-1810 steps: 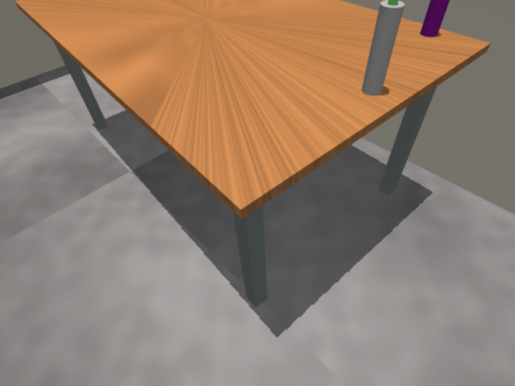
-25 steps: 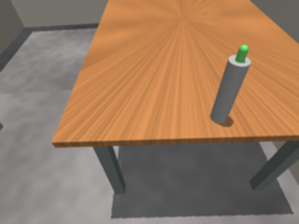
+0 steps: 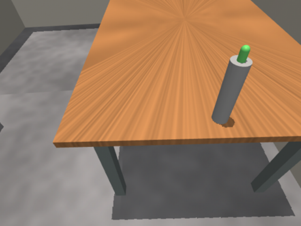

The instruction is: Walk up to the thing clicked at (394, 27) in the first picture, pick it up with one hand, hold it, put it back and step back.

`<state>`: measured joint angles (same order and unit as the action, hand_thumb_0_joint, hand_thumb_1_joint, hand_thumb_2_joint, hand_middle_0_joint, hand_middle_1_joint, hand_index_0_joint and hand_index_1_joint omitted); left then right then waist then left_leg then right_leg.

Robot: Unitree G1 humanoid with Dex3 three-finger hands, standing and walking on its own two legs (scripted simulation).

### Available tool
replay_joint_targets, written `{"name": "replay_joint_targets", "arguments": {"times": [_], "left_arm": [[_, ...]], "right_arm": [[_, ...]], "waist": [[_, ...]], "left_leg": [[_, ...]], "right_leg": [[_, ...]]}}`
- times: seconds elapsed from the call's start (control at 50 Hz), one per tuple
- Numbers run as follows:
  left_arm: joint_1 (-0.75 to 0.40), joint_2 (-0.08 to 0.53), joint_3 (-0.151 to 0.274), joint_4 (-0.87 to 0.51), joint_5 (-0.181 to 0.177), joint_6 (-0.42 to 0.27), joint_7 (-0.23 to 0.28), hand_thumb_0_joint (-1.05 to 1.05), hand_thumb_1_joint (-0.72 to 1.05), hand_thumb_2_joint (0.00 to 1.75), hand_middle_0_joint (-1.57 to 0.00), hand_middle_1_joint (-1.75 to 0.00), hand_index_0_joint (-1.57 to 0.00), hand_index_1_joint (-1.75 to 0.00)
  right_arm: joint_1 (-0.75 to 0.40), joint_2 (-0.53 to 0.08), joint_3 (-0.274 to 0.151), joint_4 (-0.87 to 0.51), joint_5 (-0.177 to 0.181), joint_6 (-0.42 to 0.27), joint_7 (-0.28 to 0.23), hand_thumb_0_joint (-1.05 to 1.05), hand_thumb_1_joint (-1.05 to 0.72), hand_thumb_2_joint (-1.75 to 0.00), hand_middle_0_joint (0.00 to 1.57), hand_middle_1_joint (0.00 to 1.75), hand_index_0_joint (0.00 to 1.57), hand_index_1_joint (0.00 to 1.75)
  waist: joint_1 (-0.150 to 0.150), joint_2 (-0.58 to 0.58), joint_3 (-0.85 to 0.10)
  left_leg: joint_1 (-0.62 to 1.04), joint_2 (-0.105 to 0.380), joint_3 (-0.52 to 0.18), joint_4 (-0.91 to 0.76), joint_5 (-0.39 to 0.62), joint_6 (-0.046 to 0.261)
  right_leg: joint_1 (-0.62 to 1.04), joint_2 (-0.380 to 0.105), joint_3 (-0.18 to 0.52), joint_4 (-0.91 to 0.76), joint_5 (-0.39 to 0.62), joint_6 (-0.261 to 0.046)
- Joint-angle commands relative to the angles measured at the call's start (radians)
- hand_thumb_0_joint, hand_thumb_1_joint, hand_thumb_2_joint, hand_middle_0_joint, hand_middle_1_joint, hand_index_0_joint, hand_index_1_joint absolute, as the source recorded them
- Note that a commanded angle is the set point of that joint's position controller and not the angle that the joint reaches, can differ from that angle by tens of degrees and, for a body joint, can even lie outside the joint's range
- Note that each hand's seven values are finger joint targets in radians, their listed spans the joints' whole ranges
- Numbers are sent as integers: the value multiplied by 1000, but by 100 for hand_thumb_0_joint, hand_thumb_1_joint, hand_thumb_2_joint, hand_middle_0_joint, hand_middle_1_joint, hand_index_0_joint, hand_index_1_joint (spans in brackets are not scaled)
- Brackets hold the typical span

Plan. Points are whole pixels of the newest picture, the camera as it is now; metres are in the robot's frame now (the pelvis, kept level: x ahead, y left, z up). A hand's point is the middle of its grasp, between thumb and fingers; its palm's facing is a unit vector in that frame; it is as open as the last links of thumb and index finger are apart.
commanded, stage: stand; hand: right
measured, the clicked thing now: (230, 88) +0.48 -0.21 +0.11
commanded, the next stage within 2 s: step back in 0.32 s
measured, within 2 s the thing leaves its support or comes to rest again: neither
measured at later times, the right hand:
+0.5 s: hand out of the picture +0.08 -0.27 -0.17, palm faces -0.03 +0.94 -0.35, open 7.4 cm
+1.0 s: hand out of the picture -0.03 -0.24 -0.15, palm faces -0.12 +0.90 -0.41, open 7.4 cm
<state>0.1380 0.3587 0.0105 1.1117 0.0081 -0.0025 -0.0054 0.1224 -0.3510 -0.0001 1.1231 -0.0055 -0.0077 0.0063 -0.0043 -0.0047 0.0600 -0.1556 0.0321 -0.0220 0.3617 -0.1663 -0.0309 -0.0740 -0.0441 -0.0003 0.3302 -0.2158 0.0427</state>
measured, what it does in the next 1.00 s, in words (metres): walks backwards: left foot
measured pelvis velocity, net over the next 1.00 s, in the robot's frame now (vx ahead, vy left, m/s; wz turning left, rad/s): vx -0.11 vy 0.02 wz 0.06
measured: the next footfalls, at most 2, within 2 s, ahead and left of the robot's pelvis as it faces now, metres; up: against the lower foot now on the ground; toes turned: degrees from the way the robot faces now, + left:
left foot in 0.84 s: -0.08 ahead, +0.12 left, +0.00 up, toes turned +2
right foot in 1.22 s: -0.13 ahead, -0.10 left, +0.00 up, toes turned +1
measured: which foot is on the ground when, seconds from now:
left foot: down 0.00-0.54, up 0.56-0.82, down 0.84-1.00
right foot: down 0.00-0.86, up 0.88-1.00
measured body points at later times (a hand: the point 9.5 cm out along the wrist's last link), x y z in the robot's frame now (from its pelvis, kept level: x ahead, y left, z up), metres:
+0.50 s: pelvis -0.03 -0.01 -0.01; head +0.04 -0.01 +0.43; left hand +0.06 +0.31 -0.14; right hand +0.08 -0.32 -0.14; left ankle +0.02 +0.14 -0.75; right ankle -0.02 -0.15 -0.75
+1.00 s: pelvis -0.11 +0.02 -0.01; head -0.03 +0.05 +0.43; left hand +0.00 +0.34 -0.15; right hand -0.02 -0.29 -0.13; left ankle -0.12 +0.12 -0.75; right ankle -0.12 -0.14 -0.66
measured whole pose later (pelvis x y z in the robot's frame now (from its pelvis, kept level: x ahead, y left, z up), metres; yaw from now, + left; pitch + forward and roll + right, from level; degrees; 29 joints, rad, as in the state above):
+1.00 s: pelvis -0.11 +0.02 -0.01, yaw +3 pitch +0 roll -2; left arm 0.07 0.40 0.07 0.87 0.00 0.07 0.03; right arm 0.15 -0.34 -0.03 0.93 -0.03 0.05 0.00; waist -0.01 -0.04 0.19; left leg -0.26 -0.01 -0.03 0.57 -0.31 0.03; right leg -0.50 0.11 0.16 1.14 -0.51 -0.02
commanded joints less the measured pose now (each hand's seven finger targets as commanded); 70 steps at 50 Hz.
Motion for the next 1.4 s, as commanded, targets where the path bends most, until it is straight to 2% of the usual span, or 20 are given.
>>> {"name": "replay_joint_targets", "arguments": {"times": [0.0,0.28,0.44,0.5,0.54,0.56,0.64,0.78,0.8,0.82,0.84,0.88,0.94,1.06,1.18,1.22,1.24,1.26,1.32,1.38], "left_arm": [[-23,214,41,-60,4,-17,12,0,90,90,-20,-30,-20,-30],[-14,208,38,-62,2,-23,13,0,90,90,-20,-30,-20,-30],[38,201,80,-141,-10,23,26,0,90,90,-20,-30,-20,-30],[75,237,95,-154,2,19,24,0,90,90,-20,-30,-20,-30],[15,344,121,-195,15,10,25,0,90,90,-20,-30,-20,-30],[-17,366,126,-228,30,3,30,0,90,90,-20,-30,-20,-30],[-148,285,114,-284,33,7,34,0,90,90,-20,-30,-20,-30],[-68,282,117,-321,5,36,42,0,90,90,-20,-30,-20,-30],[-67,271,110,-323,-6,44,36,0,90,90,-20,-30,-20,-30],[-9,212,99,-337,-12,50,33,0,90,90,-20,-30,-20,-30],[-14,165,91,-339,-16,55,39,0,90,90,-20,-30,-20,-30],[-96,223,110,-326,6,59,62,0,90,90,-20,-30,-20,-30],[22,216,109,-299,-16,54,47,0,90,90,-20,-30,-20,-30],[-5,188,103,-339,5,26,42,0,90,90,-20,-30,-20,-30],[126,177,112,-289,21,6,33,0,90,90,-20,-30,-20,-30],[123,279,137,-298,38,-6,35,0,90,90,-20,-30,-20,-30],[76,347,148,-315,22,0,29,0,90,90,-20,-30,-20,-30],[25,364,152,-351,36,-6,31,0,90,90,-20,-30,-20,-30],[-24,247,127,-381,15,-1,35,0,90,90,-20,-30,-20,-30],[13,219,123,-394,24,6,36,0,90,90,-20,-30,-20,-30]], "right_arm": [[-29,-214,-44,-59,-4,-16,-12,0,-90,-90,20,30,20,30],[-30,-218,-43,-58,-1,-21,-14,0,-90,-90,20,30,20,30],[-69,-300,-100,-156,12,31,-8,0,-90,-90,20,30,20,30],[-101,-259,-98,-198,15,49,-7,0,-90,-90,20,30,20,30],[-100,-194,-85,-223,6,64,-12,0,-90,-90,20,30,20,30],[-68,-209,-89,-228,-8,72,-15,0,-90,-90,20,30,20,30],[40,-233,-99,-202,25,66,-9,0,-90,-90,20,30,20,30],[87,-216,-92,-228,-16,37,-15,0,-90,-90,20,30,20,30],[106,-229,-100,-214,-24,31,-17,0,-90,-90,20,30,20,30],[71,-296,-122,-238,-42,26,-19,0,-90,-90,20,30,20,30],[34,-370,-134,-257,-44,26,-15,0,-90,-90,20,30,20,30],[31,-397,-140,-262,-30,27,-17,0,-90,-90,20,30,20,30],[-95,-259,-105,-303,-35,28,-31,0,-90,-90,20,30,20,30],[36,-240,-112,-311,-16,34,-40,0,-90,-90,20,30,20,30],[-26,-267,-112,-346,5,55,-27,0,-90,-90,20,30,20,30],[-46,-210,-93,-373,19,53,-22,0,-90,-90,20,30,20,30],[-85,-191,-92,-378,18,58,-30,0,-90,-90,20,30,20,30],[-66,-220,-107,-360,8,66,-41,0,-90,-90,20,30,20,30],[13,-230,-98,-313,21,56,-35,0,-90,-90,20,30,20,30],[41,-220,-85,-317,17,44,-43,0,-90,-90,20,30,20,30]], "waist": [[2,18,-51],[5,17,-92],[10,147,-146],[38,55,-170],[49,-183,-102],[44,-184,-82],[-28,-158,-102],[0,-206,-162],[-12,-139,-151],[15,40,-171],[27,235,-134],[-42,239,-91],[57,148,-79],[-34,153,-96],[18,144,-156],[22,-88,-159],[60,-248,-84],[57,-246,-32],[-1,-89,-32],[31,-88,-114]], "left_leg": [[17,88,-67,-69,67,40],[59,92,-61,-35,218,45],[-70,185,-161,52,342,198],[-131,68,-91,253,150,138],[-262,-144,-34,607,-380,56],[-281,-114,-104,745,-436,58],[-281,-117,-115,816,-333,47],[-160,-37,-9,99,-149,52],[-75,-40,11,1,62,49],[38,113,-212,7,312,86],[107,252,-398,10,507,160],[-112,341,-470,-27,378,300],[48,154,-145,71,465,192],[210,218,-171,146,547,278],[65,173,-121,267,319,200],[-203,46,-67,398,22,100],[-268,-119,-16,609,-406,49],[-256,-101,-134,809,-510,34],[-292,-152,-186,851,-383,36],[-316,-164,-136,808,-336,9]], "right_leg": [[-36,-84,50,-60,51,-58],[-15,-92,49,-44,188,-52],[-77,28,-14,322,54,-78],[-87,-91,105,182,149,-144],[-144,-331,368,-5,324,-287],[-208,-388,432,1,351,-345],[-170,-230,164,97,418,-265],[34,-215,146,319,520,-202],[-49,-165,107,366,444,-163],[-209,-45,60,512,196,-105],[-442,147,45,641,-383,-70],[-363,146,200,859,-458,-61],[-480,165,212,917,-260,-67],[-433,111,118,618,-290,-4],[-131,84,-5,68,25,-58],[-3,-108,304,87,278,-149],[-142,-296,509,22,363,-328],[-250,-370,593,13,401,-393],[-176,-188,281,100,525,-266],[-51,-133,216,148,519,-240]]}}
